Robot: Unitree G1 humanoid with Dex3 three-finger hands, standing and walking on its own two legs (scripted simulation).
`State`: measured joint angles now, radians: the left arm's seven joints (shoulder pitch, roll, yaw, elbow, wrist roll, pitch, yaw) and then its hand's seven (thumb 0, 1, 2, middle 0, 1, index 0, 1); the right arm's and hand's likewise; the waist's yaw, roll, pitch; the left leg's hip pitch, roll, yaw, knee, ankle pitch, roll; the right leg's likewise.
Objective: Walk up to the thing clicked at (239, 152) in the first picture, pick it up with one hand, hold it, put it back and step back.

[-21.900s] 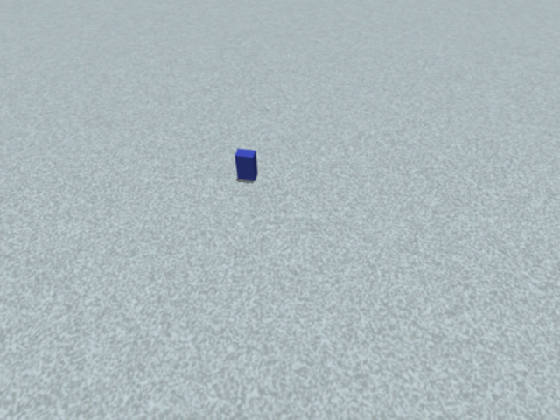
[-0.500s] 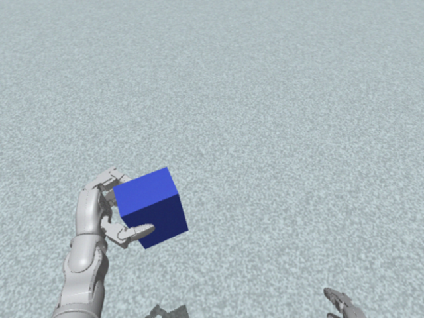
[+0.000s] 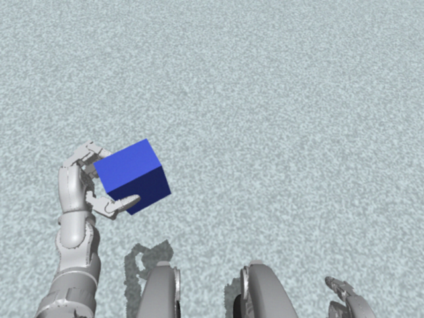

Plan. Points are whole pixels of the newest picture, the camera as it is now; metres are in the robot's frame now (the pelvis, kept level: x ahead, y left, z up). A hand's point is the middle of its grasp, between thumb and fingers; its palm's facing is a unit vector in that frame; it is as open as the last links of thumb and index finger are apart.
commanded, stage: crouch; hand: left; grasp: from the side
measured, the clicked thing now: (138, 180) +0.39 +0.15 -0.03
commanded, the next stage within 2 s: lower in 1.34 s
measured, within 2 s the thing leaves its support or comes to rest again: neither
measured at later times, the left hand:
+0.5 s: hand (127, 200) +0.41 +0.22 -0.24, palm faces +0.25 -0.97 -0.04, open 10.0 cm
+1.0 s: hand (134, 204) +0.44 +0.23 -0.35, palm faces +0.23 -0.97 -0.04, open 9.9 cm
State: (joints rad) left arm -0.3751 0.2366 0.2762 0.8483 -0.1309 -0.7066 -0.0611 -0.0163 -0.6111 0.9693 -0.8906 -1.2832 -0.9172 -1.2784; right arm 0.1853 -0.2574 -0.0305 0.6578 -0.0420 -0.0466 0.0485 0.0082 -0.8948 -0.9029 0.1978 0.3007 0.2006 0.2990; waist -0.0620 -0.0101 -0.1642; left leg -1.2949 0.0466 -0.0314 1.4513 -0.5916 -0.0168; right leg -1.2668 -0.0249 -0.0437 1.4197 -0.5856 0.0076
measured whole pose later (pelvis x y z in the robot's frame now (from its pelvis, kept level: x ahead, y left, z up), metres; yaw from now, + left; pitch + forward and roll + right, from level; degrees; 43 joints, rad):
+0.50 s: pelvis -0.05 +0.00 -0.20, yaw -2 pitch +32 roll -4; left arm -0.73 0.42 0.48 1.17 -0.06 -0.79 -0.08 -0.02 -0.61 0.98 -0.87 -1.31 -0.90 -1.31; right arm 0.09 -0.26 0.03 0.71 -0.11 0.00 0.10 0.01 -0.93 -0.91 0.20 0.30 0.20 0.30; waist -0.12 -0.03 -0.12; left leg -2.03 0.04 -0.08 2.13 -0.67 -0.02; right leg -2.00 -0.02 -0.05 2.09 -0.66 0.00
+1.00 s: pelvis -0.06 +0.01 -0.29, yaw -6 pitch +28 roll -7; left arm -0.78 0.56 0.58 1.20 -0.03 -0.77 -0.10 -0.01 -0.59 0.96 -0.88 -1.28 -0.91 -1.28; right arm 0.09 -0.29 0.14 0.69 -0.16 0.05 0.11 0.00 -0.92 -0.91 0.20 0.30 0.20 0.30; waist -0.20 -0.05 0.02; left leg -2.25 0.04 -0.16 2.42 -0.68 -0.02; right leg -2.18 -0.01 -0.09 2.33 -0.65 0.02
